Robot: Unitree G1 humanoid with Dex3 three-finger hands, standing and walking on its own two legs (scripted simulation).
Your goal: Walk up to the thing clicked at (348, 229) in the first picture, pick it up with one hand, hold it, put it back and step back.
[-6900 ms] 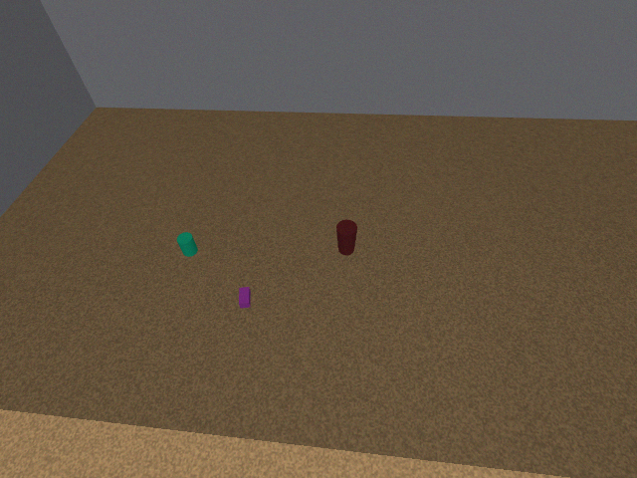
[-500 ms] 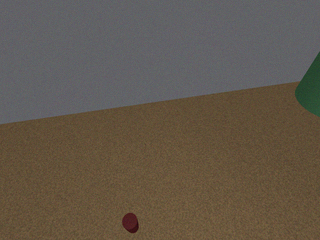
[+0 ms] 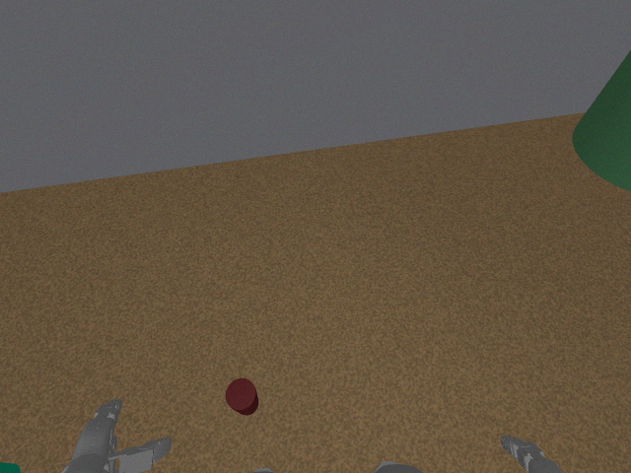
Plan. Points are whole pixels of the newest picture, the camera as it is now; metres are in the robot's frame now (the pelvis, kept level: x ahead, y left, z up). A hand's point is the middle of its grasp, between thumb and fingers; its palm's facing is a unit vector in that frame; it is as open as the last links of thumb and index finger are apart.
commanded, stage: go down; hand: left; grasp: from the side
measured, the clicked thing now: (244, 398) +0.35 +0.21 -0.69
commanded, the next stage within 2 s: none
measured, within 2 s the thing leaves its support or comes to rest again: neither
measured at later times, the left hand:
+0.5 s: hand out of the picture +0.15 +0.32 -0.23, palm faces +0.14 -0.95 -0.27, open 17.2 cm
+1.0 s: hand (125, 431) +0.23 +0.36 -0.31, palm faces +0.15 -0.96 -0.23, open 17.4 cm
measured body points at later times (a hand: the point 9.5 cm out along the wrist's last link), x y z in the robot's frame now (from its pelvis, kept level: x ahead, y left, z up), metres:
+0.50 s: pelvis -0.03 +0.01 -0.12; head +0.10 +0.04 +0.32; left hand +0.14 +0.37 -0.21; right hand +0.17 -0.24 -0.20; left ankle +0.01 +0.13 -0.72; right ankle +0.01 -0.12 -0.72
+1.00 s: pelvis -0.07 +0.01 -0.25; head +0.12 +0.04 +0.15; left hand +0.21 +0.41 -0.30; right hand +0.10 -0.26 -0.37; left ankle +0.00 +0.13 -0.72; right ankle +0.01 -0.12 -0.72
